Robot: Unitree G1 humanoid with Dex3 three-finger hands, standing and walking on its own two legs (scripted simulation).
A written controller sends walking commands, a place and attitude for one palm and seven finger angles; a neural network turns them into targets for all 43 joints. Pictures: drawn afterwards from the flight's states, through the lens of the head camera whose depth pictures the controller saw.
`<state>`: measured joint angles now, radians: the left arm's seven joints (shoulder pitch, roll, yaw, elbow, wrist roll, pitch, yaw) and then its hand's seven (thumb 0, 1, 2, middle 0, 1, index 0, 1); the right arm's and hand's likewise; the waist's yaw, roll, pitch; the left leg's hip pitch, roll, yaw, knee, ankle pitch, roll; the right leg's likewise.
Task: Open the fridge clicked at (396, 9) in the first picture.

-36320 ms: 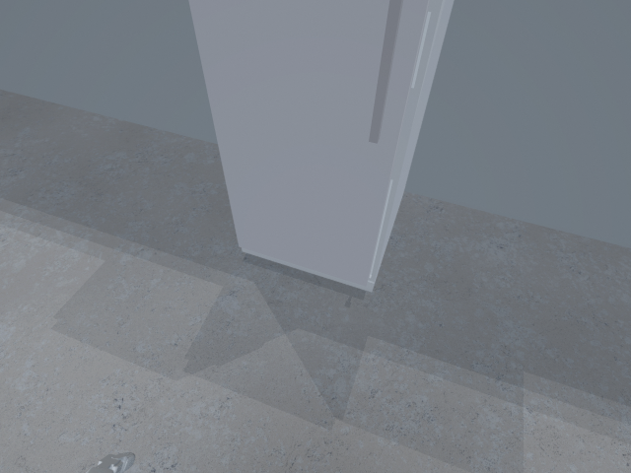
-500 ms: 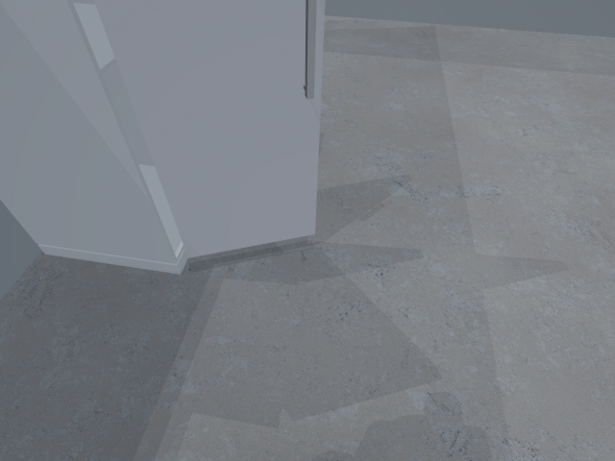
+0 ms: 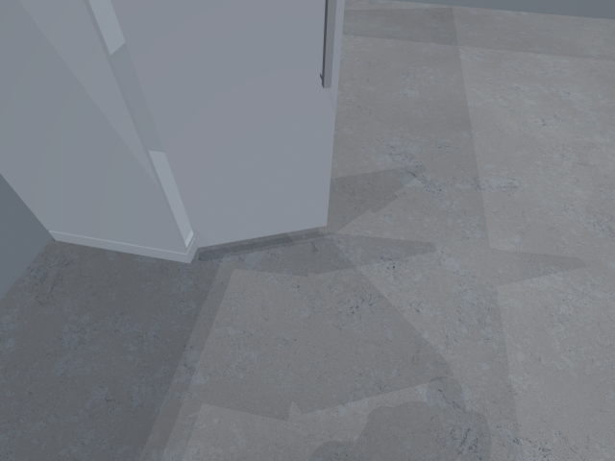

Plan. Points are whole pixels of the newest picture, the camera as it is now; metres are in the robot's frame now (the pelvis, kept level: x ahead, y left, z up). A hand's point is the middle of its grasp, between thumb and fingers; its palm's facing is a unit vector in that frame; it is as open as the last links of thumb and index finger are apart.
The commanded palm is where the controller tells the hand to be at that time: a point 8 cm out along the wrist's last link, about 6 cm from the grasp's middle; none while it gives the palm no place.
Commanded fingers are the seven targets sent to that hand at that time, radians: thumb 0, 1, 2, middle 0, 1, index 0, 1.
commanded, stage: look to check the result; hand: right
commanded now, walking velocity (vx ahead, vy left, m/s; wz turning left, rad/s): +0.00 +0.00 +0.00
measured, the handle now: (327, 17) +1.02 +0.03 +0.12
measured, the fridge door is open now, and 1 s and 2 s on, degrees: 66 66 66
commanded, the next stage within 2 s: stand and wait in 0.30 s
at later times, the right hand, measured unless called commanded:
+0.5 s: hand out of the picture +0.03 -0.16 -0.18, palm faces -0.01 +0.98 -0.18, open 7.4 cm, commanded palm none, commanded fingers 0.00 -0.90 -0.90 0.20 0.30 0.20 0.30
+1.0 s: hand out of the picture +0.04 -0.16 -0.18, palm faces -0.01 +0.98 -0.20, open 7.4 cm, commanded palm none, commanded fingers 0.00 -0.90 -0.90 0.20 0.30 0.20 0.30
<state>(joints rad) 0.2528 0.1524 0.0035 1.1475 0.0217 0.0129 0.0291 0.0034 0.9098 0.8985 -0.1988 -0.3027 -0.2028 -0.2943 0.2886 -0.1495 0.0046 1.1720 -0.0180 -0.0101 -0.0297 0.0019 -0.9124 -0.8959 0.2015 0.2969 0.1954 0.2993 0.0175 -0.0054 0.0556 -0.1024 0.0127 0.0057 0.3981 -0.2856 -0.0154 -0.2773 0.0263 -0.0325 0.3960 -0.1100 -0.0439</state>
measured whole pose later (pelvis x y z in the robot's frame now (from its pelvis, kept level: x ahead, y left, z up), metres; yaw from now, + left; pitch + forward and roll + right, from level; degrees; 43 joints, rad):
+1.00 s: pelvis +0.04 +0.01 +0.00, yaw +1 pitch -1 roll -1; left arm 0.21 0.17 -0.01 1.16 0.02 0.00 0.04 0.00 0.91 0.90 -0.20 -0.30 -0.20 -0.29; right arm 0.25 -0.16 0.00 1.16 -0.01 -0.01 -0.03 0.00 -0.91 -0.90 0.20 0.30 0.20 0.30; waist 0.01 0.01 0.05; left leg -0.02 0.01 -0.01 0.35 -0.32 0.00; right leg -0.21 0.02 -0.04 0.40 -0.17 -0.02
